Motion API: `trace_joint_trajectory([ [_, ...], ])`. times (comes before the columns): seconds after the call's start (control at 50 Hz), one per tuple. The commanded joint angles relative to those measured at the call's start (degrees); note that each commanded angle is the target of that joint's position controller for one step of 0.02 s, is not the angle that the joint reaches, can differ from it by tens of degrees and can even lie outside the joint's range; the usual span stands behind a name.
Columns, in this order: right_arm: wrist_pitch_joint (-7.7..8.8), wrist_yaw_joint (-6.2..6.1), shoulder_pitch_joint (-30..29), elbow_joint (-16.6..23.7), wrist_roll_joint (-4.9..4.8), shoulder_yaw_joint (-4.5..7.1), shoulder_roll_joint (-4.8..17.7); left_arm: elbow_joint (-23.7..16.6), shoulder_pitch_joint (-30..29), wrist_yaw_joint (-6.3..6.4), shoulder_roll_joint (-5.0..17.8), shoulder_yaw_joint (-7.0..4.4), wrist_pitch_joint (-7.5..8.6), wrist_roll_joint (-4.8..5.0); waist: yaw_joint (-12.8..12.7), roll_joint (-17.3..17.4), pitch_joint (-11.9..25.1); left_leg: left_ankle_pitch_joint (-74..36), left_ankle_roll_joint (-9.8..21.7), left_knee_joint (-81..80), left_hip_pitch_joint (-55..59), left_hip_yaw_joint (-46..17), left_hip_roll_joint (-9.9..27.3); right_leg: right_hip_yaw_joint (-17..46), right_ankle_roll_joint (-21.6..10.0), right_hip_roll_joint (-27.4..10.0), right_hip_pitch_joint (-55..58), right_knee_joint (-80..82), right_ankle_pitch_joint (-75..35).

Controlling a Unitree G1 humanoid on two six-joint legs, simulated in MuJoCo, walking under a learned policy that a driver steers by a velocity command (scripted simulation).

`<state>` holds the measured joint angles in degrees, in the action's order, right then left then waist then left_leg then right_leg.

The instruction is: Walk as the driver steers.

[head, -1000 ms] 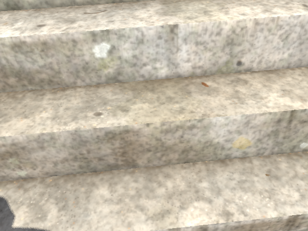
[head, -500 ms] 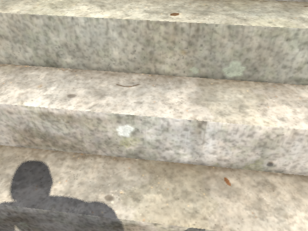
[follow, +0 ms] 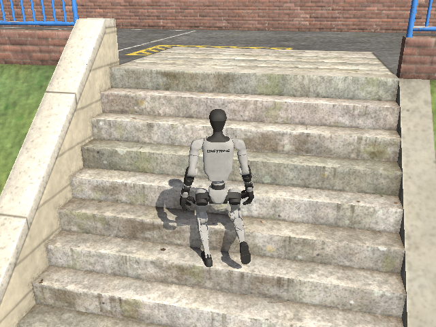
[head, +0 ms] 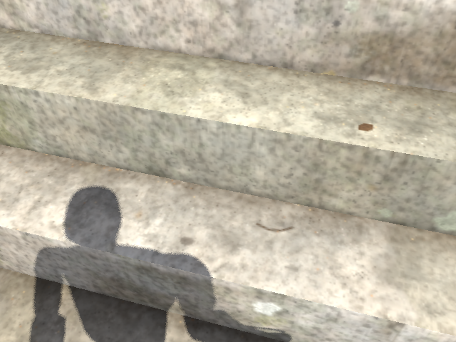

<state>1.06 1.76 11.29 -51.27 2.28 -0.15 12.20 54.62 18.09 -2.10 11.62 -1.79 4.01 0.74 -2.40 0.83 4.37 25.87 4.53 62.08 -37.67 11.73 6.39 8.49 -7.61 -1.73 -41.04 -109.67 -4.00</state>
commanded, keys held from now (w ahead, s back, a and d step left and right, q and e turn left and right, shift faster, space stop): w+e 0.64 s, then w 0.32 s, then w+q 0.04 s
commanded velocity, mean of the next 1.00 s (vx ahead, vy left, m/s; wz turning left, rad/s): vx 0.50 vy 0.00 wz -0.41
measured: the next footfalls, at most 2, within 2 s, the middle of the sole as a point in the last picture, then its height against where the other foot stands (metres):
right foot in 0.40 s outside the picture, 0.20 m higher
left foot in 0.90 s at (278, 242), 0.21 m higher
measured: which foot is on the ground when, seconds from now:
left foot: down 0.00-0.44, up 0.46-0.88, down 0.90-1.00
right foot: up 0.00-0.38, down 0.40-0.92, up 0.94-1.00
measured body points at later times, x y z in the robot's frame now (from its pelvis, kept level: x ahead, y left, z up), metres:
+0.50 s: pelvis +0.21 -0.04 +0.15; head +0.19 -0.01 +0.60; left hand +0.44 +0.13 +0.05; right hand +0.16 -0.27 +0.01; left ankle +0.10 +0.10 -0.52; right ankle +0.25 -0.08 -0.46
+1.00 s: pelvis +0.46 -0.09 +0.39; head +0.43 -0.10 +0.84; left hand +0.55 +0.12 +0.25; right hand +0.52 -0.34 +0.27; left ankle +0.55 -0.04 -0.25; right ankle +0.30 -0.13 -0.17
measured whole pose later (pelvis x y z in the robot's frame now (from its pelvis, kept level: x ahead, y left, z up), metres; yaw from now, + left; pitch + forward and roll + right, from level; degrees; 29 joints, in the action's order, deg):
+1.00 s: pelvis +0.46 -0.09 +0.39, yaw -25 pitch +3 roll +4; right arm 3.0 -0.2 6.1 -48.0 2.9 -1.6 8.8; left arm 60.3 23.6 -3.5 8.7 0.5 4.3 -1.8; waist 1.9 0.0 6.7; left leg 28.7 6.6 64.7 -39.2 10.1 -2.4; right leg 10.5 -10.3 8.0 -28.8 -88.7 0.1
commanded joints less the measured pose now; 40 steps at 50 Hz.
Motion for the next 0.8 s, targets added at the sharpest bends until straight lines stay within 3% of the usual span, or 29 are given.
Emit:
trace_joint_trajectory([
  [0.02,1.99,1.30,-1.1,-3.0,1.04,-2.11,-8.5,-10.6,-7.3,-1.26,-10.2,4.65,1.03,0.12,-4.5,1.5,-1.2,-6.1,-5.2,-34.9,11.0,-15.8,10.4,5.3,-5.1,-0.3,-23.1,-15.3,-3.4],
  [0.06,1.99,0.71,-0.6,-4.0,2.58,-2.72,-7.3,-9.4,-5.4,-0.12,-9.7,5.41,-0.37,1.33,-5.2,2.6,-2.5,-13.0,-5.5,-39.0,11.8,-9.8,10.9,3.3,-3.3,1.0,-29.8,-21.5,-4.6],
  [0.08,1.89,0.60,-0.2,-4.7,3.28,-3.30,-7.1,-8.5,-3.8,0.28,-9.1,5.47,-0.97,1.27,-5.8,2.3,-2.3,-13.7,-5.3,-40.0,11.9,-7.6,10.9,2.0,-2.7,2.4,-32.8,-28.4,-5.7],
  [0.12,1.37,0.26,1.7,-6.5,2.79,-3.81,-5.5,-9.5,-6.2,1.22,-10.3,6.31,-2.07,0.59,-5.6,3.2,-5.8,-14.6,-6.6,-41.3,13.1,-4.5,10.5,0.6,-2.0,3.5,-42.2,-35.0,-4.0],
  [0.16,1.17,-0.02,0.5,-6.3,3.00,-4.31,-3.9,-11.9,-11.8,1.77,-8.5,6.36,-1.92,0.23,-5.2,2.8,-7.0,-17.6,-8.5,-44.1,8.5,2.6,7.8,-3.1,-0.6,3.9,-39.9,-24.5,-8.5],
  [0.22,1.90,-1.73,9.8,-8.5,1.29,-4.40,-1.6,-15.6,-24.4,2.72,-7.0,7.42,-2.15,0.35,1.4,5.7,-7.3,-16.8,-5.5,-52.1,9.9,4.3,7.7,-12.8,1.7,3.5,-39.5,-12.1,-6.4],
  [0.24,2.08,-2.82,13.0,-9.8,0.61,-3.43,0.8,-16.8,-27.9,2.67,-7.8,8.18,-2.18,1.23,2.8,8.8,-6.7,-18.7,-3.5,-58.5,13.9,4.2,9.8,-16.5,2.1,2.3,-40.1,-7.8,0.3],
  [0.26,2.01,-3.33,16.6,-11.4,1.26,-2.87,1.9,-16.0,-26.7,2.37,-7.7,8.26,-2.78,1.23,3.7,7.9,-3.5,-21.7,-1.9,-58.9,25.3,0.8,12.4,-15.7,1.5,-0.1,-42.8,-13.9,3.8],
  [0.3,0.07,-4.35,17.8,-12.8,0.71,-2.54,2.5,-17.2,-28.7,0.28,-8.7,9.03,-2.53,1.12,2.8,4.5,-3.0,-33.0,-2.7,-56.3,39.3,3.9,11.2,-12.9,-0.6,-1.5,-48.1,-8.4,10.3],
  [0.34,-0.64,-4.99,16.3,-11.7,-0.16,-2.51,4.4,-18.9,-32.0,-1.87,-7.7,9.45,-1.42,0.94,1.0,1.5,-0.5,-60.8,-3.3,-55.7,36.2,8.9,9.5,-18.4,-3.4,-0.8,-31.1,9.7,15.9],
  [0.36,-0.06,-5.49,13.8,-10.8,-1.89,-2.12,8.0,-21.2,-32.9,-2.46,-8.0,9.98,-1.05,-0.50,-2.0,4.2,4.3,-91.6,-2.4,-53.5,32.7,9.6,10.4,-20.2,-4.6,0.1,-15.3,20.8,20.0],
  [0.38,0.59,-6.03,16.8,-11.9,-2.13,-2.23,7.6,-18.9,-30.3,-1.98,-3.1,7.32,-2.32,-0.47,-1.4,7.3,10.8,-124.4,-0.9,-47.2,33.6,10.5,8.3,-28.4,-4.9,9.1,-3.8,19.2,27.0],
  [0.4,0.80,-6.22,12.6,-10.0,-2.95,-0.68,14.0,-15.3,-17.8,-2.24,-1.7,7.08,-3.23,-2.58,-5.5,16.7,12.2,-142.5,4.1,-37.5,42.1,7.2,15.3,-25.6,-5.4,7.4,-1.9,25.8,42.5],
  [0.42,0.49,-5.89,9.1,-6.8,-3.99,0.07,15.6,-14.4,-11.2,-3.21,1.7,5.42,-3.20,-3.36,-7.6,17.2,14.5,-147.5,5.8,-27.1,48.5,6.0,15.8,-22.0,-6.3,10.3,1.7,37.9,47.7],
  [0.44,0.96,-5.48,8.8,-3.7,-2.32,0.45,14.0,-13.9,-11.3,-4.13,6.1,3.07,-3.14,-2.00,-6.9,12.0,15.1,-129.3,6.1,-18.6,42.9,3.6,12.7,-13.0,-7.5,9.8,11.3,48.9,37.4],
  [0.46,2.55,-3.80,4.0,0.7,-0.94,0.71,13.0,-12.1,-3.8,-2.60,10.2,1.19,-4.20,-2.19,-8.8,-2.5,16.0,-95.2,5.4,-5.0,22.1,0.9,6.3,11.9,-11.1,0.5,25.3,67.8,37.7],
  [0.48,4.27,-1.58,-3.9,5.0,-0.77,-0.40,6.2,-8.2,0.6,-0.61,13.8,-0.15,-5.28,-3.03,-6.0,-16.1,13.7,-29.8,2.0,20.1,2.7,-6.7,-6.8,43.6,-13.7,-5.9,31.1,92.7,49.8],
  [0.5,5.31,0.67,-10.1,9.0,-1.79,-0.72,1.3,-7.2,0.2,0.55,8.2,1.77,-4.78,-5.13,-3.1,-11.1,6.7,-22.7,1.4,45.8,-9.2,-20.3,-9.5,53.1,-10.1,-9.2,25.6,98.0,51.3],
  [0.52,6.37,2.50,-12.0,13.1,-1.69,-1.60,-1.7,-5.1,0.3,0.29,0.0,4.49,-4.14,-5.25,0.2,-7.2,-0.6,-21.8,3.3,59.6,-17.8,-22.2,-8.8,47.3,-7.8,-8.4,16.9,92.9,50.2],
  [0.54,7.13,3.01,-13.4,15.8,-0.68,-2.69,-4.3,-3.0,0.0,-0.47,-3.1,5.03,-3.12,-3.79,3.0,-1.6,-6.0,-21.5,5.3,65.9,-24.9,-20.3,-7.6,36.1,-5.1,-6.2,12.8,86.8,46.6],
  [0.56,7.72,2.55,-10.8,16.2,1.82,-3.69,-6.7,-0.5,0.2,-1.05,-3.0,4.28,-2.12,-2.70,4.9,1.1,-5.7,-22.3,7.0,71.0,-28.5,-19.8,-6.9,26.5,-0.9,-2.6,15.5,85.3,34.1],
  [0.58,7.71,2.45,-8.3,16.5,1.11,-4.93,-8.7,0.7,-2.7,-1.72,-3.9,4.62,-2.20,-3.56,8.1,3.8,-6.1,-22.8,6.9,73.0,-31.9,-19.5,-5.6,18.3,0.4,-1.1,16.2,83.0,27.8],
  [0.62,7.86,2.10,-4.8,16.3,0.40,-6.63,-9.1,-0.1,-4.5,-1.57,-3.2,4.15,-2.47,-3.57,9.9,1.0,-6.0,-26.7,4.9,70.0,-36.6,-17.1,-4.7,12.7,2.7,0.0,16.3,84.1,20.4],
  [0.66,7.24,1.41,-10.5,17.5,-0.70,-7.49,-9.0,1.2,-4.1,-1.47,-3.7,4.51,-2.30,-4.14,9.9,-0.5,-7.0,-28.9,3.8,66.0,-36.7,-12.6,-3.7,6.4,3.9,0.8,9.7,86.2,16.7],
  [0.7,6.93,0.57,-12.7,17.8,-0.60,-8.50,-11.6,4.0,3.5,-0.97,-3.2,4.57,-2.09,-3.86,6.6,-3.7,-4.9,-29.6,2.2,74.1,-44.0,-9.4,-4.2,8.5,2.8,-0.7,14.1,87.3,13.9],
  [0.72,7.13,0.14,-14.9,18.8,-1.06,-8.99,-12.1,4.8,6.0,-0.79,-2.4,4.42,-2.35,-3.35,5.3,-4.6,-5.0,-28.6,1.5,72.0,-47.5,-8.2,-4.1,8.8,2.5,-1.1,16.4,88.2,14.9],
  [0.74,7.15,-0.30,-22.3,21.6,-1.21,-9.90,-13.3,5.6,9.8,-0.43,-1.5,4.19,-3.02,-1.90,2.6,-5.2,-5.5,-27.3,0.4,62.4,-46.2,-5.8,-4.3,8.5,2.7,-0.7,14.8,91.9,16.1],
  [0.78,7.78,-0.87,-33.3,25.5,-1.82,-10.27,-13.3,7.4,17.6,1.53,-2.4,4.11,-3.24,-1.74,-2.5,-6.6,-4.2,-26.3,-1.6,51.4,-44.2,-0.5,-4.7,11.1,0.5,-3.0,18.3,97.1,10.4],
  [0.8,7.86,-0.82,-37.4,27.5,-0.74,-11.39,-15.9,7.6,18.8,3.35,-1.3,3.51,-3.87,-1.42,-2.3,-7.9,-0.1,-23.7,-1.5,42.7,-31.2,1.9,-4.3,9.6,-1.4,-5.2,16.0,103.8,-0.8],
])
